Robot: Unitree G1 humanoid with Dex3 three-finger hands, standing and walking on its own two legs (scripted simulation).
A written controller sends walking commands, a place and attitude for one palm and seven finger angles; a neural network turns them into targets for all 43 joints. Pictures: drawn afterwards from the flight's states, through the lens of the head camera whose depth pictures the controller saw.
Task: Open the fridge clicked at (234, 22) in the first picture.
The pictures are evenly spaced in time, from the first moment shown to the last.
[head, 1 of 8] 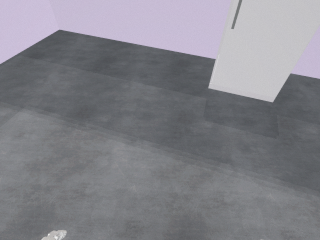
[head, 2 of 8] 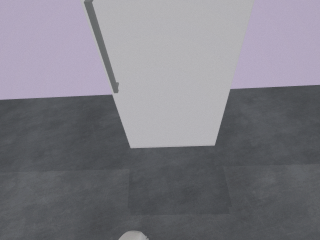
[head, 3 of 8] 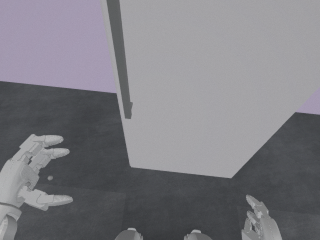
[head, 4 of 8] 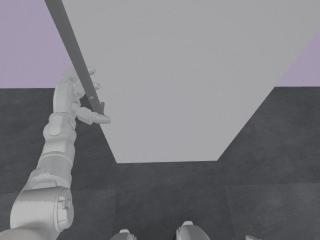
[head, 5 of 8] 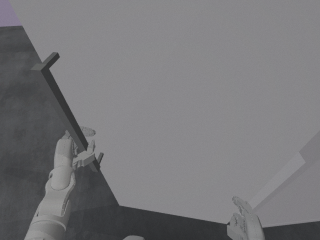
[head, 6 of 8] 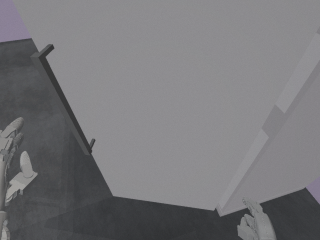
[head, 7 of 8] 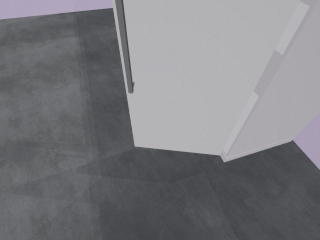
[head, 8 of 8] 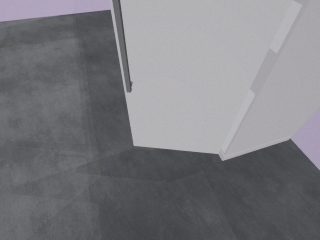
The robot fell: no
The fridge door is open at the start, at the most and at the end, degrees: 0 75 66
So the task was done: yes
